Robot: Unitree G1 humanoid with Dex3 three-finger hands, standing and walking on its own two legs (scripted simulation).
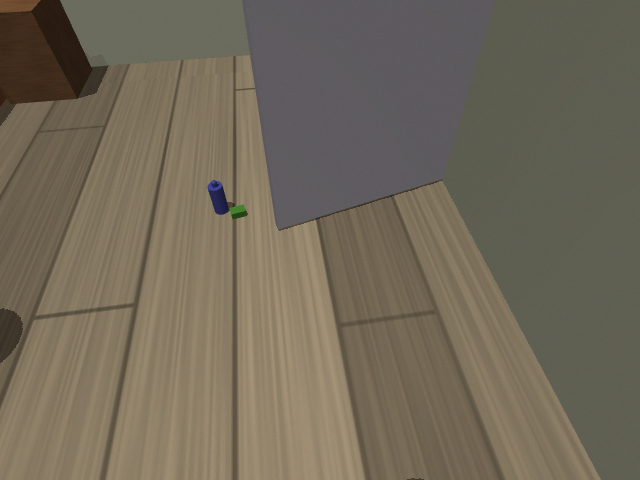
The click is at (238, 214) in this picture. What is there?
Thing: small brick
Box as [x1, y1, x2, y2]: [230, 204, 246, 218]
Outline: 243,204 230,208 232,218 246,215
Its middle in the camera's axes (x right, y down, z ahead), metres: -0.38 -0.12 +1.74
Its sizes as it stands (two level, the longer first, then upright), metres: 0.065 0.044 0.032
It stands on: the floor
